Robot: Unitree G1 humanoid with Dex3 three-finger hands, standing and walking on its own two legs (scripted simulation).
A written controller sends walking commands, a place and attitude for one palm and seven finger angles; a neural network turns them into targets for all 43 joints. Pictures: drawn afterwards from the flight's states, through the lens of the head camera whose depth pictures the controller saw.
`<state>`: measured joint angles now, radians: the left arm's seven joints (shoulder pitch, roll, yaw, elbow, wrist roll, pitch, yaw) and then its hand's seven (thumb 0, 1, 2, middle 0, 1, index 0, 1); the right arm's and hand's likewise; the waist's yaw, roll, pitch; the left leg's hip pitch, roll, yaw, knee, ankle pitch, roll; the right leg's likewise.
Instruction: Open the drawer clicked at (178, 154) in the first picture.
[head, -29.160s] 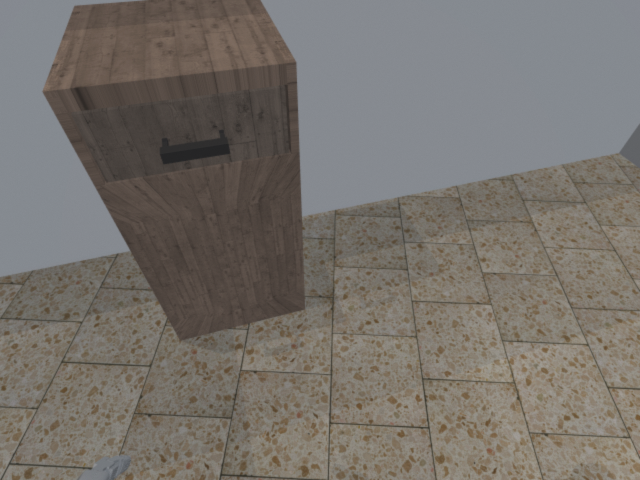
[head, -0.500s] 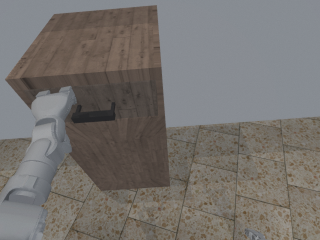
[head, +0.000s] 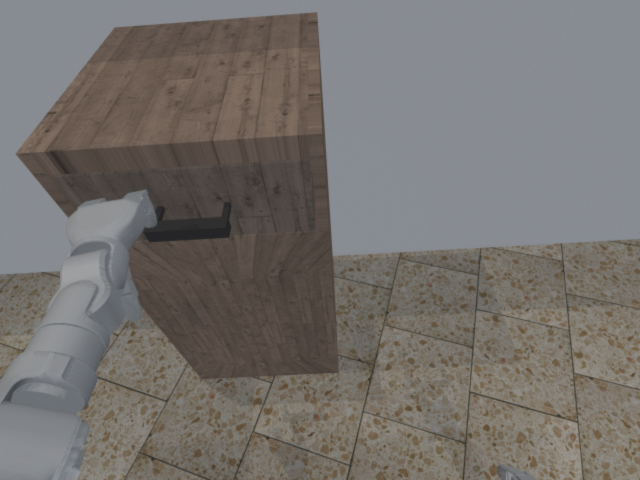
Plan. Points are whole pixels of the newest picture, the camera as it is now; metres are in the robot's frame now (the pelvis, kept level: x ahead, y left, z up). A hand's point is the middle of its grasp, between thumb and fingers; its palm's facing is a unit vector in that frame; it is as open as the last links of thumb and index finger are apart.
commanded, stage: lower the fingers behind the handle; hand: left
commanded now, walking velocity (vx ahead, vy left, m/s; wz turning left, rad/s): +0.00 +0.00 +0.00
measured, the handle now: (190, 219) +0.50 +0.25 +0.02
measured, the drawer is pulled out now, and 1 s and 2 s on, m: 0.00 0.00 0.00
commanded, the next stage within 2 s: lift the fingers back up to retry in 1.60 s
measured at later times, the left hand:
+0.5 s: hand (141, 265) +0.39 +0.28 +0.05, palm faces -0.13 -0.08 -0.99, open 14.2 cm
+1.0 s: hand (175, 254) +0.41 +0.24 +0.04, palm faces +0.04 +0.02 -1.00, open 13.8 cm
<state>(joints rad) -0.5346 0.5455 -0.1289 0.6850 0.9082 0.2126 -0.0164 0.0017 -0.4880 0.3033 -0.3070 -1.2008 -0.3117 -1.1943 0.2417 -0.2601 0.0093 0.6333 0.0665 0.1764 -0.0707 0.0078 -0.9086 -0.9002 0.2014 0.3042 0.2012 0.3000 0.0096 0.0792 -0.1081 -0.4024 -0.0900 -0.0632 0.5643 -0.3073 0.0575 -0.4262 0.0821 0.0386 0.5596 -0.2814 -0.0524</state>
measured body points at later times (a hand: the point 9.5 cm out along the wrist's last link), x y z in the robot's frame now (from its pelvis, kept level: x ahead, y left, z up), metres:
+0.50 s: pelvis +0.00 +0.00 -0.01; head +0.04 -0.01 +0.44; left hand +0.39 +0.28 +0.10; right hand +0.11 -0.25 -0.14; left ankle -0.02 +0.09 -0.73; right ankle -0.01 -0.09 -0.73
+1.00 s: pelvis -0.02 +0.01 -0.02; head +0.02 +0.00 +0.43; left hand +0.40 +0.24 +0.09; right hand +0.08 -0.23 -0.15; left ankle -0.02 +0.09 -0.73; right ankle -0.01 -0.09 -0.73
